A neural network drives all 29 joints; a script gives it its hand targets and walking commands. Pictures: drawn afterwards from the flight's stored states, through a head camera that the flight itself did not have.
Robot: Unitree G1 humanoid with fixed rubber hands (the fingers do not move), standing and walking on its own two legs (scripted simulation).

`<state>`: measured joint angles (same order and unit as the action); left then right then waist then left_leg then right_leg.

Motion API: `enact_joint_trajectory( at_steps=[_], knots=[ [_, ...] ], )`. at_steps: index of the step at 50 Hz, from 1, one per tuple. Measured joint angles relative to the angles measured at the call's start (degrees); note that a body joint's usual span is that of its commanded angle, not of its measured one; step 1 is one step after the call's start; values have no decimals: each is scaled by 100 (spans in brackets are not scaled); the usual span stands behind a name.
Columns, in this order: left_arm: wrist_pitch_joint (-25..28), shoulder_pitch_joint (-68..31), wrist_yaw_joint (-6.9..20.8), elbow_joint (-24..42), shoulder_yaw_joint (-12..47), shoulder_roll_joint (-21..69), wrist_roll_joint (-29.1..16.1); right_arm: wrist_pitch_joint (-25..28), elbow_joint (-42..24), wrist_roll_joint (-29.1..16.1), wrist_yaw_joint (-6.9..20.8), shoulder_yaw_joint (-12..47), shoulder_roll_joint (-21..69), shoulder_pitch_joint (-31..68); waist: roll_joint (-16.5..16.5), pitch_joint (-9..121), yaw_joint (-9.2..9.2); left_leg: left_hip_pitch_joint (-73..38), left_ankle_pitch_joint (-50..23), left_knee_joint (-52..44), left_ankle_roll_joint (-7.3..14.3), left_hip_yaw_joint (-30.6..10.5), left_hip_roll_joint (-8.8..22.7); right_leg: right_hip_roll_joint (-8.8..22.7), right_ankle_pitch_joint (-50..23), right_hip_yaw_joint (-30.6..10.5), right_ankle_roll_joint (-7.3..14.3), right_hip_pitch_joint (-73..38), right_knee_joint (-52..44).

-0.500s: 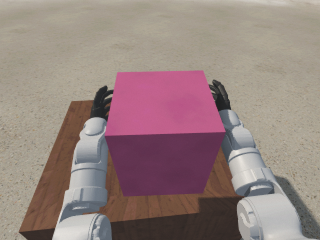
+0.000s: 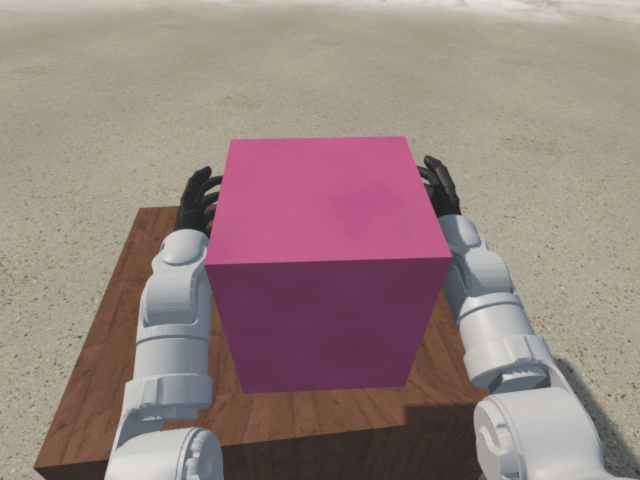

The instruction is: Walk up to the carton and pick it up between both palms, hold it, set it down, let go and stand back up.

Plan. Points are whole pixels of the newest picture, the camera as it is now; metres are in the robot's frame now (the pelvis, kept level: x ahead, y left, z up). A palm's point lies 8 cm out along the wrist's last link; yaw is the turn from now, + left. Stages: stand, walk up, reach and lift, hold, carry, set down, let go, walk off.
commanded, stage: hold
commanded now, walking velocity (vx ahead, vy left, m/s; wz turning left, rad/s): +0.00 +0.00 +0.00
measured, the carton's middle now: (321, 268) +0.35 +0.00 +0.14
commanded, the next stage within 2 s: set down in 1.56 s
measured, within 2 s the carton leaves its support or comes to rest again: neither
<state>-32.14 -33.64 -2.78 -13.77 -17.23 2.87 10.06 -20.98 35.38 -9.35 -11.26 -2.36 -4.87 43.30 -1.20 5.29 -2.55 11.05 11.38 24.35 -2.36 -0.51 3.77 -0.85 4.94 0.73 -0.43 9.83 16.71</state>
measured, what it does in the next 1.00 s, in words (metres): stands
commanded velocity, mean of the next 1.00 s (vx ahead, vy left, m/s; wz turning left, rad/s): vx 0.00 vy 0.00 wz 0.00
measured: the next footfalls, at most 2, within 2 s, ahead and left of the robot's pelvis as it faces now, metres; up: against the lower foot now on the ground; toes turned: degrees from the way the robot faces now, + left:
none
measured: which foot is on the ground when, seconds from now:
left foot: down 0.00-1.00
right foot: down 0.00-1.00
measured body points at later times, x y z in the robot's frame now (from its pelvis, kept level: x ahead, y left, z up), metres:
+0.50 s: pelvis +0.00 +0.00 +0.00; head -0.04 +0.01 +0.45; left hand +0.38 +0.15 +0.19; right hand +0.39 -0.15 +0.20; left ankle +0.02 +0.14 -0.75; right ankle +0.05 -0.13 -0.75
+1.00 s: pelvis +0.00 +0.00 +0.00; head -0.05 +0.01 +0.45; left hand +0.38 +0.15 +0.20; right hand +0.39 -0.15 +0.20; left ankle +0.02 +0.14 -0.75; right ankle +0.05 -0.13 -0.75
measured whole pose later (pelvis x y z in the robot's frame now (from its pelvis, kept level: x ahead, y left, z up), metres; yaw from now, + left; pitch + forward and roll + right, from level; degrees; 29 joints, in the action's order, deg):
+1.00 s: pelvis +0.00 +0.00 +0.00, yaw +0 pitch -3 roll -2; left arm -34.2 -33.6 -1.4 -10.3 -17.2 2.9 11.6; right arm -21.7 32.7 -10.3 -11.7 -2.1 -4.9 43.0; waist -1.1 4.0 -3.5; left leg 9.9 11.3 24.2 -2.4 -0.5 3.8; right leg -0.9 5.0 0.7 -0.4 8.7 16.7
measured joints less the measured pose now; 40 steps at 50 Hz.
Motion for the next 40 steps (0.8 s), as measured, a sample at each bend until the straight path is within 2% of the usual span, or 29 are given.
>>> enact_joint_trajectory(
  at_steps=[17, 40],
  knots=[
    [-60, 0, 46, 148, 0, 0, 50, -23, -122, -15, -5, 5, 0, -4, 3, -47, -79, -9, -1, -5, 0, 0, 0, 0, 2, 0, 0, -6, 0],
    [-193, 3, 113, 337, 0, 0, 113, -76, -269, -93, -43, 22, 0, -31, 14, -115, -89, -97, -2, -11, 0, -1, -1, 0, 2, 0, -1, -93, -2]
  ],
)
